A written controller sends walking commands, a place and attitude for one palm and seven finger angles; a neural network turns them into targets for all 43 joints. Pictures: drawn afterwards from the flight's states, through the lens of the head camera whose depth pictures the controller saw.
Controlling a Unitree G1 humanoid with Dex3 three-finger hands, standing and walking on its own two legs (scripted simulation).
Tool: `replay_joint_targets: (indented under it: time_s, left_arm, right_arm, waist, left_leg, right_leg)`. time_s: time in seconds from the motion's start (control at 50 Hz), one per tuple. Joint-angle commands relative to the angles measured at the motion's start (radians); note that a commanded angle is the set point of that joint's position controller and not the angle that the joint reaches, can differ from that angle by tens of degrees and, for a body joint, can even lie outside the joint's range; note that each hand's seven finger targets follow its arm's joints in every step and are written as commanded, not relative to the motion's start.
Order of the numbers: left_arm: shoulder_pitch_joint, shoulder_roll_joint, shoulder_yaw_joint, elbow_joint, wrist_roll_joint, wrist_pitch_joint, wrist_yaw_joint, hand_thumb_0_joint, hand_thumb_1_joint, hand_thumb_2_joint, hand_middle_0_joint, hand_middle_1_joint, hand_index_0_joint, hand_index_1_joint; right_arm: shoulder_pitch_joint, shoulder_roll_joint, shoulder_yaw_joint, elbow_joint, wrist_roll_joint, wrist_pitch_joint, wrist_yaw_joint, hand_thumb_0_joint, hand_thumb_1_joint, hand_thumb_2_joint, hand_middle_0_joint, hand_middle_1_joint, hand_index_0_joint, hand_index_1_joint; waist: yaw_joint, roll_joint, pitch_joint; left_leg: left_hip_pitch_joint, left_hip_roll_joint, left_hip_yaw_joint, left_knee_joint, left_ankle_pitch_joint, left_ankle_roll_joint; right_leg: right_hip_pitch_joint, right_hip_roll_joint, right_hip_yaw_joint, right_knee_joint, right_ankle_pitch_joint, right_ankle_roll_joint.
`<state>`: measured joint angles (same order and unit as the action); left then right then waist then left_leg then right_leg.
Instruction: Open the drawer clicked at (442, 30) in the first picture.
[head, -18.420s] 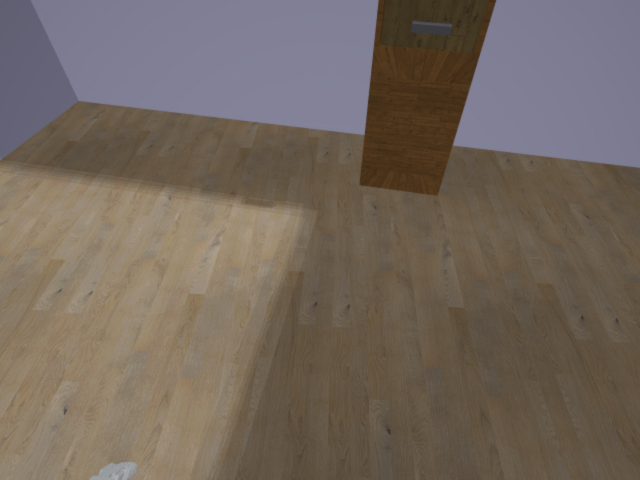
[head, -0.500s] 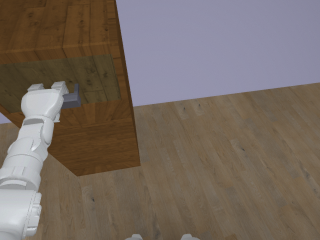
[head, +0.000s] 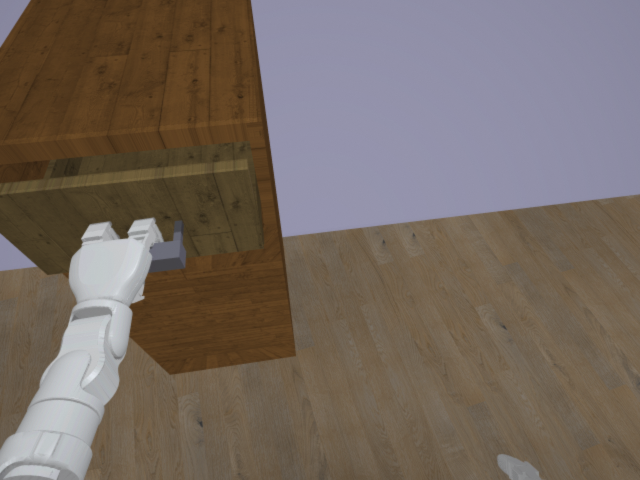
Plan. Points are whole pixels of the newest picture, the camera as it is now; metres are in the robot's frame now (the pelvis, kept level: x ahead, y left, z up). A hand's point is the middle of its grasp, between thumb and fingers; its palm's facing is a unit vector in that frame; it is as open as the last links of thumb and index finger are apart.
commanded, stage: pull the drawer open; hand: left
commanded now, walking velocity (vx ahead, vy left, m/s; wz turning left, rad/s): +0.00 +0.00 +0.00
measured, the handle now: (134, 246) +0.41 +0.28 +0.03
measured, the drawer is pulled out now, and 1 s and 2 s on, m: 0.05 0.13 0.30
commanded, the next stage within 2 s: open the thumb to release the handle in 1.92 s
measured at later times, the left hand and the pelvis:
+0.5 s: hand (127, 320) +0.31 +0.26 +0.01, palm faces -0.03 -0.06 -1.00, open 6.1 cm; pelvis +0.00 -0.01 +0.00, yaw +0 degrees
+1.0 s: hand (123, 341) +0.28 +0.26 +0.01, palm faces -0.02 -0.03 -1.00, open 6.1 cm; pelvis -0.01 -0.02 +0.00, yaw +1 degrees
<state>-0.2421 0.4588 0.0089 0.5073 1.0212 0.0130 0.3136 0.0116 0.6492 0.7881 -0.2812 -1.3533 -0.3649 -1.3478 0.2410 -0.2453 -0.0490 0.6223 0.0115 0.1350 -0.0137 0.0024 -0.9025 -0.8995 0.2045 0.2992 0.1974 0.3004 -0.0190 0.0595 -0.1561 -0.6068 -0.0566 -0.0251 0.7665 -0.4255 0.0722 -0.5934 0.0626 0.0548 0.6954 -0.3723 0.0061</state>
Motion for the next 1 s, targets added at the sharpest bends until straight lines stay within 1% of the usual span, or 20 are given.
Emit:
replay_joint_targets:
  time_s: [0.0,0.04,0.12,0.14,0.38,0.48,0.52,0.54,0.58,0.6,0.64,0.66,0.68,0.7,0.72,0.74,0.78,0.86,0.88,0.98]
  left_arm:
    - [-0.150,0.210,0.096,-0.229,-0.009,0.032,0.035,0.000,0.900,0.900,-0.400,-1.350,-0.400,-1.350]
    - [-0.135,0.172,0.067,-0.266,-0.010,0.040,0.030,0.000,0.900,0.900,-0.400,-1.350,-0.400,-1.350]
    - [-0.093,0.189,0.086,-0.287,-0.006,0.046,0.024,0.000,0.900,0.900,-0.400,-1.350,-0.400,-1.350]
    - [-0.092,0.153,0.053,-0.294,-0.009,0.047,0.019,0.000,0.900,0.900,-0.400,-1.350,-0.400,-1.350]
    - [0.035,0.205,0.125,-0.336,-0.017,0.027,0.015,0.000,0.900,0.900,-0.400,-1.350,-0.400,-1.350]
    - [0.198,0.215,0.166,-0.413,-0.032,0.011,0.024,0.000,0.900,0.900,-0.400,-1.350,-0.400,-1.350]
    - [0.287,0.213,0.184,-0.443,-0.044,0.007,0.028,0.000,0.900,0.900,-0.400,-1.350,-0.400,-1.350]
    - [0.311,0.182,0.160,-0.460,-0.048,0.009,0.029,0.000,0.900,0.900,-0.400,-1.350,-0.400,-1.350]
    - [0.319,0.206,0.186,-0.521,-0.047,0.003,0.040,0.000,0.900,0.900,-0.400,-1.350,-0.400,-1.350]
    - [0.389,0.194,0.192,-0.510,-0.047,0.006,0.047,0.000,0.900,0.900,-0.400,-1.350,-0.400,-1.350]
    - [0.048,0.231,0.171,-0.469,-0.018,0.007,0.068,0.000,0.900,0.900,-0.400,-1.350,-0.400,-1.350]
    - [0.036,0.259,0.203,-0.471,-0.010,0.001,0.078,0.000,0.900,0.900,-0.400,-1.350,-0.400,-1.350]
    - [0.070,0.260,0.210,-0.457,0.006,0.002,0.088,0.000,0.900,0.900,-0.400,-1.350,-0.400,-1.350]
    - [0.113,0.229,0.188,-0.410,0.007,0.012,0.091,0.000,0.900,0.900,-0.400,-1.350,-0.400,-1.350]
    - [0.082,0.221,0.171,-0.429,0.011,0.014,0.091,0.000,0.900,0.900,-0.400,-1.350,-0.400,-1.350]
    - [0.070,0.200,0.147,-0.419,0.010,0.018,0.090,0.000,0.900,0.900,-0.400,-1.350,-0.400,-1.350]
    - [0.032,0.236,0.165,-0.418,0.007,0.024,0.086,0.000,0.900,0.900,-0.400,-1.350,-0.400,-1.350]
    - [0.002,0.217,0.140,-0.358,-0.015,0.032,0.067,0.000,0.900,0.900,-0.400,-1.350,-0.400,-1.350]
    - [-0.017,0.237,0.149,-0.362,-0.009,0.025,0.063,0.000,0.900,0.900,-0.400,-1.350,-0.400,-1.350]
    - [-0.047,0.243,0.146,-0.297,-0.011,0.005,0.044,0.000,0.900,0.900,-0.400,-1.350,-0.400,-1.350]
  right_arm:
    - [0.001,-0.147,-0.053,-0.111,-0.004,-0.037,-0.011,0.000,-0.900,-0.900,0.200,0.300,0.200,0.300]
    - [-0.011,-0.142,-0.050,-0.120,-0.006,-0.041,-0.011,0.000,-0.900,-0.900,0.200,0.300,0.200,0.300]
    - [-0.034,-0.139,-0.042,-0.120,-0.010,-0.043,-0.016,0.000,-0.900,-0.900,0.200,0.300,0.200,0.300]
    - [-0.038,-0.136,-0.041,-0.122,-0.010,-0.043,-0.017,0.000,-0.900,-0.900,0.200,0.300,0.200,0.300]
    - [-0.093,-0.127,-0.026,-0.132,-0.012,-0.050,-0.033,0.000,-0.900,-0.900,0.200,0.300,0.200,0.300]
    - [-0.117,-0.119,-0.027,-0.144,-0.015,-0.064,-0.028,0.000,-0.900,-0.900,0.200,0.300,0.200,0.300]
    - [-0.131,-0.118,-0.027,-0.146,-0.014,-0.072,-0.022,0.000,-0.900,-0.900,0.200,0.300,0.200,0.300]
    - [-0.133,-0.118,-0.028,-0.149,-0.015,-0.076,-0.018,0.000,-0.900,-0.900,0.200,0.300,0.200,0.300]
    - [-0.148,-0.121,-0.029,-0.154,-0.017,-0.080,-0.013,0.000,-0.900,-0.900,0.200,0.300,0.200,0.300]
    - [-0.146,-0.115,-0.031,-0.154,-0.018,-0.083,-0.011,0.000,-0.900,-0.900,0.200,0.300,0.200,0.300]
    - [-0.121,-0.135,-0.032,-0.116,-0.018,-0.074,-0.030,0.000,-0.900,-0.900,0.200,0.300,0.200,0.300]
    - [-0.117,-0.133,-0.036,-0.117,-0.022,-0.075,-0.036,0.000,-0.900,-0.900,0.200,0.300,0.200,0.300]
    - [-0.129,-0.127,-0.034,-0.117,-0.023,-0.075,-0.037,0.000,-0.900,-0.900,0.200,0.300,0.200,0.300]
    - [-0.119,-0.121,-0.036,-0.112,-0.021,-0.075,-0.037,0.000,-0.900,-0.900,0.200,0.300,0.200,0.300]
    - [-0.127,-0.123,-0.035,-0.114,-0.019,-0.074,-0.038,0.000,-0.900,-0.900,0.200,0.300,0.200,0.300]
    - [-0.123,-0.122,-0.039,-0.113,-0.017,-0.076,-0.040,0.000,-0.900,-0.900,0.200,0.300,0.200,0.300]
    - [-0.128,-0.123,-0.036,-0.109,-0.014,-0.073,-0.046,0.000,-0.900,-0.900,0.200,0.300,0.200,0.300]
    - [-0.126,-0.123,-0.033,-0.106,-0.009,-0.071,-0.060,0.000,-0.900,-0.900,0.200,0.300,0.200,0.300]
    - [-0.137,-0.121,-0.029,-0.110,-0.007,-0.071,-0.063,0.000,-0.900,-0.900,0.200,0.300,0.200,0.300]
    - [-0.137,-0.118,-0.022,-0.112,-0.003,-0.072,-0.073,0.000,-0.900,-0.900,0.200,0.300,0.200,0.300]
  waist:
    - [0.031,0.036,-0.315]
    - [0.032,0.039,-0.313]
    - [0.043,0.028,-0.303]
    - [0.035,0.027,-0.287]
    - [0.067,-0.011,-0.257]
    - [0.099,0.008,-0.292]
    - [0.105,-0.014,-0.284]
    - [0.098,-0.004,-0.267]
    - [0.100,0.003,-0.271]
    - [0.105,0.000,-0.250]
    - [0.033,-0.002,-0.205]
    - [0.042,0.003,-0.192]
    - [0.060,0.030,-0.225]
    - [0.062,0.031,-0.213]
    - [0.064,0.021,-0.254]
    - [0.056,0.030,-0.241]
    - [0.067,0.036,-0.284]
    - [0.050,-0.023,-0.255]
    - [0.060,-0.009,-0.253]
    - [0.062,-0.031,-0.215]
  left_leg:
    - [0.328,0.086,-0.056,-0.054,0.802,-0.075]
    - [0.337,0.085,-0.058,-0.056,0.794,-0.077]
    - [0.333,0.079,-0.053,-0.061,0.793,-0.079]
    - [0.333,0.078,-0.052,-0.061,0.784,-0.078]
    - [0.252,0.048,-0.016,-0.088,0.629,-0.058]
    - [0.260,0.046,-0.008,-0.082,0.696,-0.055]
    - [0.248,0.046,-0.003,-0.080,0.703,-0.051]
    - [0.247,0.046,-0.005,-0.079,0.698,-0.052]
    - [0.254,0.049,-0.008,-0.081,0.693,-0.052]
    - [0.248,0.049,-0.007,-0.079,0.700,-0.052]
    - [0.231,0.041,-0.006,-0.068,0.586,-0.050]
    - [0.217,0.041,-0.009,-0.072,0.574,-0.051]
    - [0.238,0.039,-0.005,-0.071,0.577,-0.053]
    - [0.237,0.037,-0.006,-0.068,0.575,-0.056]
    - [0.252,0.037,-0.006,-0.067,0.566,-0.058]
    - [0.253,0.036,-0.005,-0.066,0.557,-0.058]
    - [0.259,0.032,-0.004,-0.072,0.544,-0.059]
    - [0.217,0.024,0.001,-0.082,0.471,-0.047]
    - [0.216,0.021,0.004,-0.086,0.463,-0.047]
    - [0.187,0.015,0.006,-0.097,0.406,-0.040]
  right_leg:
    - [0.118,-0.001,-0.088,-0.005,0.380,-0.047]
    - [0.116,-0.003,-0.092,-0.006,0.373,-0.047]
    - [0.138,-0.006,-0.087,-0.009,0.390,-0.049]
    - [0.132,-0.006,-0.089,-0.013,0.391,-0.049]
    - [0.228,-0.013,-0.062,-0.027,0.426,-0.053]
    - [0.287,-0.021,-0.049,-0.018,0.517,-0.053]
    - [0.304,-0.024,-0.044,-0.017,0.564,-0.048]
    - [0.293,-0.025,-0.047,-0.016,0.557,-0.048]
    - [0.289,-0.027,-0.045,-0.015,0.551,-0.048]
    - [0.287,-0.025,-0.049,-0.013,0.543,-0.049]
    - [0.198,-0.017,-0.055,-0.013,0.467,-0.046]
    - [0.193,-0.014,-0.055,-0.015,0.438,-0.053]
    - [0.193,-0.015,-0.053,-0.010,0.433,-0.054]
    - [0.189,-0.011,-0.061,-0.008,0.416,-0.057]
    - [0.188,-0.012,-0.058,-0.007,0.409,-0.056]
    - [0.179,-0.011,-0.060,-0.010,0.398,-0.057]
    - [0.203,-0.012,-0.053,-0.009,0.394,-0.057]
    - [0.228,-0.014,-0.052,-0.026,0.384,-0.054]
    - [0.225,-0.015,-0.047,-0.025,0.381,-0.053]
    - [0.224,-0.017,-0.045,-0.039,0.348,-0.052]
